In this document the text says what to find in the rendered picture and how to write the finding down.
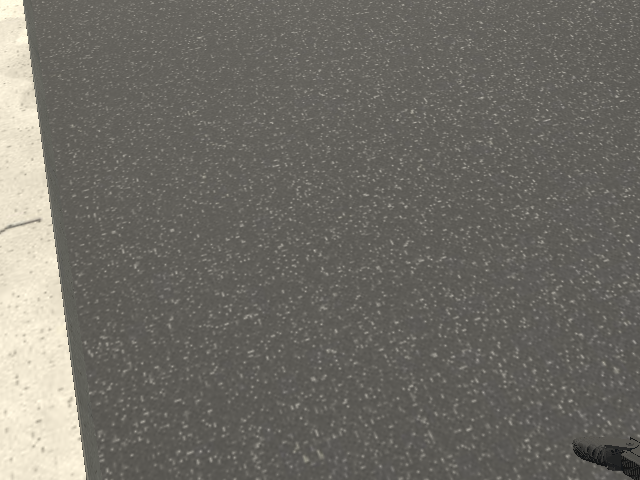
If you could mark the robot right hand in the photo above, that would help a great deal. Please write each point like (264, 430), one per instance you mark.
(616, 453)

